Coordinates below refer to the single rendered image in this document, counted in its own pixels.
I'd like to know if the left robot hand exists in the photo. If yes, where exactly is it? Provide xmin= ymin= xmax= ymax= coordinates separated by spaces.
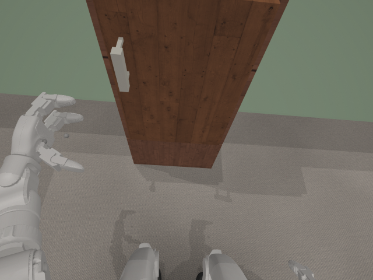
xmin=11 ymin=92 xmax=85 ymax=173

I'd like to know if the cupboard door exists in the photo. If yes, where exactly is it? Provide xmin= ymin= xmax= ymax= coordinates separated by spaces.
xmin=93 ymin=0 xmax=280 ymax=145

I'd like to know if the robot thigh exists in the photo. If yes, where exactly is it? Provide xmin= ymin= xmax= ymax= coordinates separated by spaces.
xmin=119 ymin=247 xmax=159 ymax=280
xmin=202 ymin=254 xmax=247 ymax=280

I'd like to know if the robot right thigh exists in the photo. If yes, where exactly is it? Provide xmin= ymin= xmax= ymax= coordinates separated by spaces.
xmin=202 ymin=254 xmax=247 ymax=280

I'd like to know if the left robot upper arm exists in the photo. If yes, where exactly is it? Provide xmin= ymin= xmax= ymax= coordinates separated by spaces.
xmin=0 ymin=248 xmax=51 ymax=280

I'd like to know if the right robot hand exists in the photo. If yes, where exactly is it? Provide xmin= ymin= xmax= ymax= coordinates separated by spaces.
xmin=288 ymin=260 xmax=316 ymax=280

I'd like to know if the left robot forearm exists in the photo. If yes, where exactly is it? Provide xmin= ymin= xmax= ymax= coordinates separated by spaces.
xmin=0 ymin=154 xmax=42 ymax=258

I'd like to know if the robot left thigh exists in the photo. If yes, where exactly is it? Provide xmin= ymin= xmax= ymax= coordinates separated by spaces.
xmin=119 ymin=247 xmax=159 ymax=280

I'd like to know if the handle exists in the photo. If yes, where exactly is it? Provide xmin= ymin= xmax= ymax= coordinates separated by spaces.
xmin=110 ymin=37 xmax=130 ymax=92

